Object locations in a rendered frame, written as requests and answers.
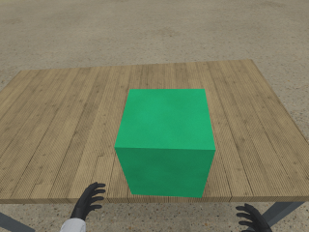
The robot right hand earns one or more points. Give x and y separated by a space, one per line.
258 223

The carton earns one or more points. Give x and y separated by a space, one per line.
165 143

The table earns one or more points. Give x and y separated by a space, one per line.
58 129

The robot left hand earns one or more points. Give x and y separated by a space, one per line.
83 206

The left robot forearm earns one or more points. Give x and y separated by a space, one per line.
74 225

